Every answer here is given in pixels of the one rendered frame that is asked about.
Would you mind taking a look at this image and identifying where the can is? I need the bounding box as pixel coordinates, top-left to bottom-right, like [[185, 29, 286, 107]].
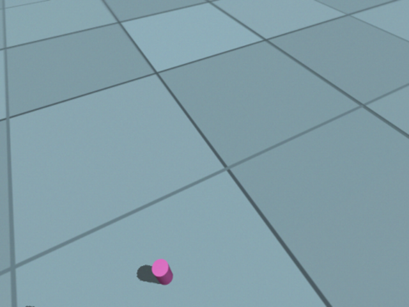
[[152, 259, 173, 285]]

